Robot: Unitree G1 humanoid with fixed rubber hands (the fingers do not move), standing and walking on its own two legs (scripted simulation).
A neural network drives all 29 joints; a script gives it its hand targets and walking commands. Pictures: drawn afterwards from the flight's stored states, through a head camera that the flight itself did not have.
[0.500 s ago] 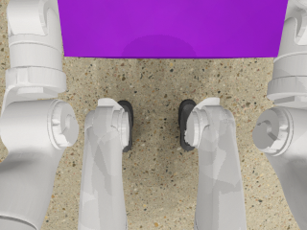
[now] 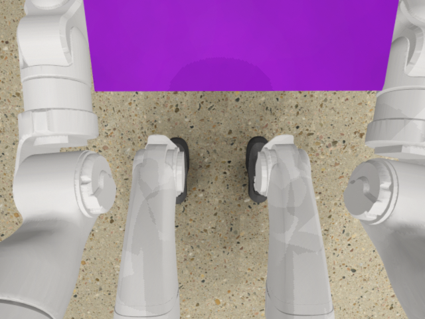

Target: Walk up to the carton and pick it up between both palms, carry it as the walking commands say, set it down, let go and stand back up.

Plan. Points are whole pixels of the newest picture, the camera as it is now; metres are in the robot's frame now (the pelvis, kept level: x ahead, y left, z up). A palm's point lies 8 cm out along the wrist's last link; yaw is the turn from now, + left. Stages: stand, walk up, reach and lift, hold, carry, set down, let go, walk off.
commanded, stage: reach and lift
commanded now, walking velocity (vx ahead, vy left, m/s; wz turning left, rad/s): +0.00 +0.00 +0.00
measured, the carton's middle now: out of the picture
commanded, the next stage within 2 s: none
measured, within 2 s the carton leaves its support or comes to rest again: neither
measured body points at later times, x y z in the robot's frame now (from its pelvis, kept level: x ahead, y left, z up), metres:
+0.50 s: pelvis +0.04 +0.00 +0.06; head +0.33 +0.01 +0.40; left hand +0.54 +0.19 -0.03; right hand +0.53 -0.20 -0.03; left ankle +0.15 +0.12 -0.49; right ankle +0.15 -0.13 -0.49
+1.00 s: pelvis +0.10 -0.01 +0.15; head +0.32 +0.00 +0.54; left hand +0.52 +0.19 +0.07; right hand +0.51 -0.20 +0.06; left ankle +0.15 +0.12 -0.49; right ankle +0.15 -0.13 -0.49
